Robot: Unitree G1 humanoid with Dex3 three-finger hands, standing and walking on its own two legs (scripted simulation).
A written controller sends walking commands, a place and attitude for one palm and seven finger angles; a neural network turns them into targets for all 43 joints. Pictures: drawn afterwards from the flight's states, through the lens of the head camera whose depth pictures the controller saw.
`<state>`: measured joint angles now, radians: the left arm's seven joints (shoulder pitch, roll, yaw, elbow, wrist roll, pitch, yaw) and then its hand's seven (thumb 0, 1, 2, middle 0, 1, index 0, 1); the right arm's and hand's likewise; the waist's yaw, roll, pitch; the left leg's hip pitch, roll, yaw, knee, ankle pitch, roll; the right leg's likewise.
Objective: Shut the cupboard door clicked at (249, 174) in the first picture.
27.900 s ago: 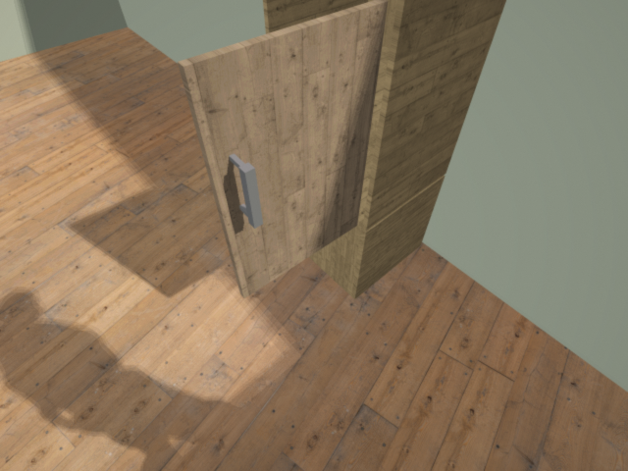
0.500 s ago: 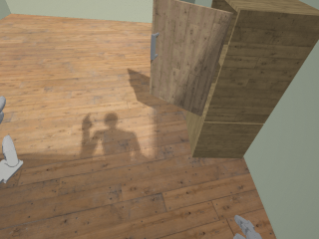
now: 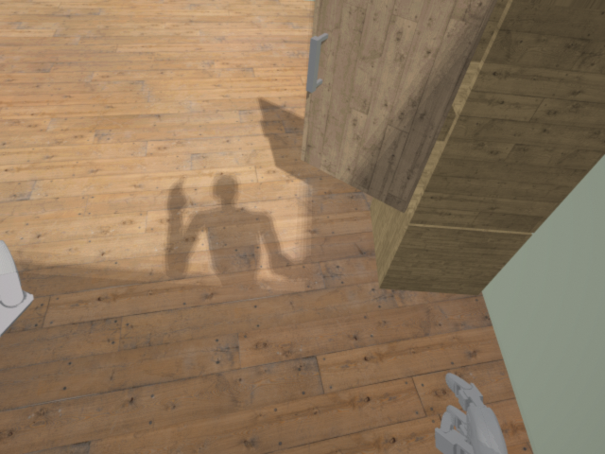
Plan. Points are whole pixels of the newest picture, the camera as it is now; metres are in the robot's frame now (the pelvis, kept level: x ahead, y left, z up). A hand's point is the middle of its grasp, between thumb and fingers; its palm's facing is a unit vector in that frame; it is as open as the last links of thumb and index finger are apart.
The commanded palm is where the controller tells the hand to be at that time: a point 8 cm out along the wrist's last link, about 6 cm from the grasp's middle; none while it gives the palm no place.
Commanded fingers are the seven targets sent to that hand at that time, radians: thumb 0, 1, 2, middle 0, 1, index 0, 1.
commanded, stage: stop stepping back and stand still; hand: left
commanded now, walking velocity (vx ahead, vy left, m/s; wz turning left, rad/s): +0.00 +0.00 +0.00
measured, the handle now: (317, 63) +1.00 +0.01 +0.02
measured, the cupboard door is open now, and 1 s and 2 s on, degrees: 57 57 57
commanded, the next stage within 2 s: let the arm hang, fingers relaxed in 0.32 s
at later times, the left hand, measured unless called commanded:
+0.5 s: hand (75, 329) +0.22 +0.26 +0.09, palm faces +0.25 -0.83 -0.49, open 7.4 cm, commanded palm none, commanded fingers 0.00 0.90 0.90 -0.20 -0.30 -0.20 -0.30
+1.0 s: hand out of the picture -0.07 +0.20 -0.16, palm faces +0.01 -0.97 -0.24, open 7.3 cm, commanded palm none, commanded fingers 0.00 0.90 0.90 -0.20 -0.30 -0.20 -0.30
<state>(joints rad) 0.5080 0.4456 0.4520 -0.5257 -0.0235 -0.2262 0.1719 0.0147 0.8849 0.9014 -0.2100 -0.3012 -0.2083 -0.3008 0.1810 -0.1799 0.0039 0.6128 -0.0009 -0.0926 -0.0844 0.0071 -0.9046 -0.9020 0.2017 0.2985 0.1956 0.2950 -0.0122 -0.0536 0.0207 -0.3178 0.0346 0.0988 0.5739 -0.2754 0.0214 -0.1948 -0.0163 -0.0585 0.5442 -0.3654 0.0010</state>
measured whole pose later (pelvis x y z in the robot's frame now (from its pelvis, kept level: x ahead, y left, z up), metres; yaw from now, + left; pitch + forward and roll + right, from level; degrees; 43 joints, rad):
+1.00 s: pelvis -0.03 +0.01 +0.01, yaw +0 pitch -1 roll -1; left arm 0.37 0.20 0.00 1.09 0.01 0.02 0.02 0.00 0.93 0.90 -0.20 -0.30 -0.20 -0.30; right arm 0.31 -0.18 0.01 1.06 -0.02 0.04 -0.02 0.00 -0.91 -0.90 0.20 0.30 0.20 0.29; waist -0.02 0.03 0.05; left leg -0.26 0.03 0.09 0.44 -0.17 0.03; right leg -0.13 -0.02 -0.07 0.41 -0.26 0.00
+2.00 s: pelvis -0.01 +0.01 +0.01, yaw -1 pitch -1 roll +0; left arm 0.32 0.13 0.00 1.15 0.02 -0.01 0.04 0.00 0.91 0.90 -0.20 -0.30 -0.19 -0.30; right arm 0.28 -0.14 0.00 1.13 -0.01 0.00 -0.04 0.00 -0.91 -0.90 0.20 0.30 0.19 0.29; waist -0.02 0.00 0.04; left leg -0.20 0.02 0.13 0.39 -0.18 0.03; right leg -0.09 -0.02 -0.04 0.38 -0.26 0.01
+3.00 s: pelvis +0.02 +0.02 +0.01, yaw +22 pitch +4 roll -2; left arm 0.11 0.25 0.07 0.89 0.03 0.03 -0.01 0.01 0.91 0.90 -0.20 -0.30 -0.19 -0.30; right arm 0.27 -0.22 -0.05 0.94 -0.04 0.02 -0.01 0.00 -0.90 -0.90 0.20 0.30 0.20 0.30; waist -0.06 0.02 0.05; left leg -0.30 -0.07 -0.10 0.42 -0.18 0.06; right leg -0.43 -0.04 0.00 0.82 -0.38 0.07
